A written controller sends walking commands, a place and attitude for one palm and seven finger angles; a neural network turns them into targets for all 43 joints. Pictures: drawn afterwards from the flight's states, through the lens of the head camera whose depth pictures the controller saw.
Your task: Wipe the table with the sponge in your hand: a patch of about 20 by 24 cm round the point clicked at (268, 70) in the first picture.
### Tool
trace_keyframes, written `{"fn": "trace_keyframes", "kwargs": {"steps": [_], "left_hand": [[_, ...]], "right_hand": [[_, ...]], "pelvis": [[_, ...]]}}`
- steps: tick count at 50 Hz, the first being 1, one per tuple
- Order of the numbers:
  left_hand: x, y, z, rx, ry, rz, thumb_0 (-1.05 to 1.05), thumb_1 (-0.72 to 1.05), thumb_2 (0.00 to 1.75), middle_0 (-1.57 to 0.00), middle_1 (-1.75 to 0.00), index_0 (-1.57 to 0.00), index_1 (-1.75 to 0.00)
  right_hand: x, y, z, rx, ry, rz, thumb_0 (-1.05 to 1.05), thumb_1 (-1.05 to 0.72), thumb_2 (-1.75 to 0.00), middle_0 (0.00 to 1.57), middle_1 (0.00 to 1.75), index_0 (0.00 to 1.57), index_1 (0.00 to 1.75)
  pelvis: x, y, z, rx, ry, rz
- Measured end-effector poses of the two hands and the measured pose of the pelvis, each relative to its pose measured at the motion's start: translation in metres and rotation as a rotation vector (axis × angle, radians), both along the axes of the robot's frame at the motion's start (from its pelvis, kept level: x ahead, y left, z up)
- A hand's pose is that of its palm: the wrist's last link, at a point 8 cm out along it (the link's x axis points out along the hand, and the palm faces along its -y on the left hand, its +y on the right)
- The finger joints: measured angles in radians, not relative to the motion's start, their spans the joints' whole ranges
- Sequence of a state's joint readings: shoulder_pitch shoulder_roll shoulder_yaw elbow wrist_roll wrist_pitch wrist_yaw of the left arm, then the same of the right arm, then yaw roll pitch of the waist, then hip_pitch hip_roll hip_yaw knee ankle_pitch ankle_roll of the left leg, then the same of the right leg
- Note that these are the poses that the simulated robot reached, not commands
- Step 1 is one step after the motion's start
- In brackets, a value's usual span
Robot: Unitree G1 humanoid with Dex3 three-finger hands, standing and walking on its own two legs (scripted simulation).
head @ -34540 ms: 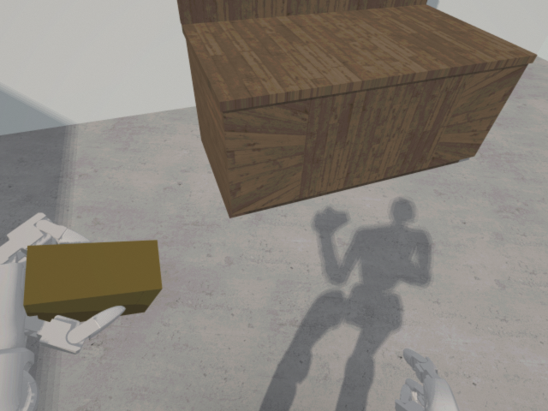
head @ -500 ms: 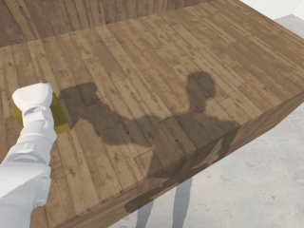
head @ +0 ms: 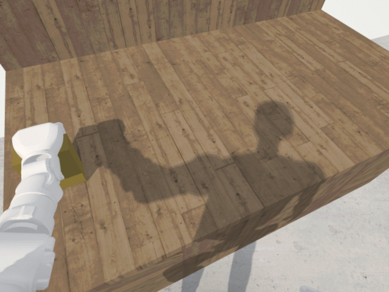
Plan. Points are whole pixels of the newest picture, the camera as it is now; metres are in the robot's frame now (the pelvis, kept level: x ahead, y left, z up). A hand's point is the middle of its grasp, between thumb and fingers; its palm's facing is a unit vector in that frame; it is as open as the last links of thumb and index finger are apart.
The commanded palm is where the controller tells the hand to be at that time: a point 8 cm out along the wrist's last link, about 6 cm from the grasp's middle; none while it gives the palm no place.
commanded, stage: wipe back along the first lane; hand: left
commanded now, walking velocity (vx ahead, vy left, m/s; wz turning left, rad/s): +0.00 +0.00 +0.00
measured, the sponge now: (56, 170) +0.38 +0.34 -0.03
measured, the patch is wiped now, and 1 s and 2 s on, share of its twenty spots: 1.00 1.00 1.00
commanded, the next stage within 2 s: lift the sponge slowly off the table in 1.54 s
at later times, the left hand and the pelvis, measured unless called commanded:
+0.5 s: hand (49, 172) +0.35 +0.33 +0.01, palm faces -0.08 +0.00 -1.00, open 9.9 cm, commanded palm +0.31 +0.30 +0.04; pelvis +0.00 +0.00 +0.00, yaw +0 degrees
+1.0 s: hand (51, 195) +0.30 +0.31 +0.01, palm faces -0.05 -0.02 -1.00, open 9.9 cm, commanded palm +0.26 +0.28 +0.04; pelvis +0.00 +0.00 +0.01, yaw +1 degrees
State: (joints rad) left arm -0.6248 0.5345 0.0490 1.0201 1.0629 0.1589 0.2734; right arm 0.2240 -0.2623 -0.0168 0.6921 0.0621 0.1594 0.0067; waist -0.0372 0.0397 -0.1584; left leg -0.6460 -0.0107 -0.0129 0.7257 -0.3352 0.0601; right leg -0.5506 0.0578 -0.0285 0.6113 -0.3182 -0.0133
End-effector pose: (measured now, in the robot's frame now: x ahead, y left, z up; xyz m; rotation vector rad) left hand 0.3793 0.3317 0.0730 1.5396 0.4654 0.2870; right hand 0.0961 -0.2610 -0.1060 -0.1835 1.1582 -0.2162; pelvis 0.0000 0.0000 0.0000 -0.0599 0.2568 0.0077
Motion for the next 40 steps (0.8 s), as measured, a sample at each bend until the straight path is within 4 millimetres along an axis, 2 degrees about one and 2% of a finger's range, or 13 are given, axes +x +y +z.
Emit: {"fn": "trace_keyframes", "kwargs": {"steps": [8,23,29,40], "left_hand": [[-0.017,-0.001,-0.003,0.016,0.004,-0.015,0.00,-0.49,1.10,-0.73,-1.41,-0.73,-1.43],[-0.036,-0.009,-0.004,0.025,-0.023,-0.015,-0.01,-0.48,1.10,-0.71,-1.43,-0.71,-1.45],[-0.052,-0.015,-0.003,0.015,-0.045,-0.015,0.00,-0.47,1.10,-0.71,-1.44,-0.71,-1.45],[-0.077,-0.026,-0.004,0.002,-0.060,-0.002,0.00,-0.47,1.10,-0.71,-1.44,-0.70,-1.46]], "right_hand": [[0.003,-0.001,0.001,0.003,-0.002,0.004,0.00,-0.91,-0.89,0.20,0.30,0.20,0.30],[0.009,0.007,0.002,0.017,-0.032,0.010,0.00,-0.91,-0.89,0.20,0.30,0.20,0.30],[0.022,0.014,0.005,0.034,-0.077,0.027,0.01,-0.91,-0.89,0.20,0.30,0.20,0.30],[0.058,0.026,0.017,0.052,-0.179,0.093,0.01,-0.91,-0.90,0.20,0.30,0.20,0.30]], "pelvis": [[0.000,-0.001,0.002,0.000,-0.015,0.007],[-0.004,0.002,0.002,0.003,-0.036,0.007],[-0.003,0.003,0.003,0.005,-0.057,0.007],[-0.004,0.002,0.005,0.011,-0.093,0.019]]}}
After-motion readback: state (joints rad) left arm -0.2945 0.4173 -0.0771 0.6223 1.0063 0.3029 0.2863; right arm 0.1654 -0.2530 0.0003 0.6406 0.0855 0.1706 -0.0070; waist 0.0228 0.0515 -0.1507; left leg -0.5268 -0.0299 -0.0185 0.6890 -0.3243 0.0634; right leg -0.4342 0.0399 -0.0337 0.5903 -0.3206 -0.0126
